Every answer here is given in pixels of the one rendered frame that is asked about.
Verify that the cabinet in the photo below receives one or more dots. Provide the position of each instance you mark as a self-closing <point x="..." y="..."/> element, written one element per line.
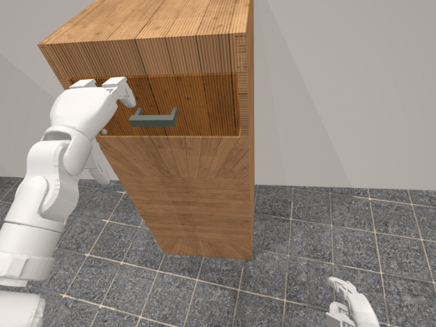
<point x="195" y="193"/>

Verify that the handle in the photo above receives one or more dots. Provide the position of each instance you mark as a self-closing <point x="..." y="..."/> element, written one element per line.
<point x="139" y="120"/>

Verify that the robot right hand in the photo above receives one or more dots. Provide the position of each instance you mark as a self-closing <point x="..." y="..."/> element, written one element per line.
<point x="358" y="310"/>

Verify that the left robot upper arm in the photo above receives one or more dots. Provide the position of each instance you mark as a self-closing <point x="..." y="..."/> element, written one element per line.
<point x="21" y="309"/>

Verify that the robot left hand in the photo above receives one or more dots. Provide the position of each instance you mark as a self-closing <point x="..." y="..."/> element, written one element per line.
<point x="87" y="109"/>

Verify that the drawer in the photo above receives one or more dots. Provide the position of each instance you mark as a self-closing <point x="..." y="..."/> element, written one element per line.
<point x="208" y="104"/>

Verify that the left robot forearm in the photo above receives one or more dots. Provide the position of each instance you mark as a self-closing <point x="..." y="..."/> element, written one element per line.
<point x="43" y="201"/>

